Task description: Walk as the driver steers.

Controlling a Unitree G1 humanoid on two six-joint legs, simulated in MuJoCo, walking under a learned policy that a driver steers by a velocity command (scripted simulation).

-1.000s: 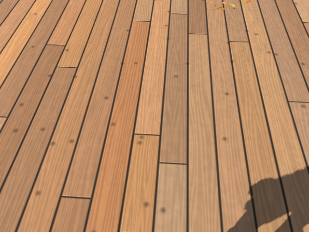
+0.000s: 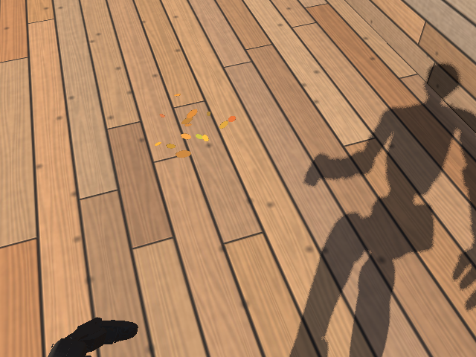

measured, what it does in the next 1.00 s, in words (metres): walks ahead, turning left: right foot, then left foot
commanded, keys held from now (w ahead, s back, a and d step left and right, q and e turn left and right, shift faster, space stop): w+q+shift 0.18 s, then q+shift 0.58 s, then shift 0.20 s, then w+shift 0.04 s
